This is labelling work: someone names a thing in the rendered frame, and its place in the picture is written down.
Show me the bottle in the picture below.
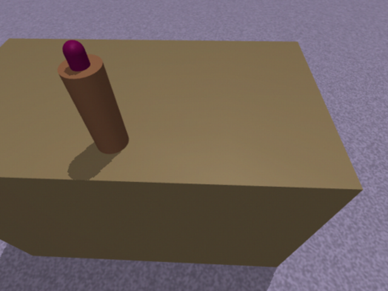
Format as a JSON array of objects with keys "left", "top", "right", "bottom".
[{"left": 58, "top": 40, "right": 129, "bottom": 154}]

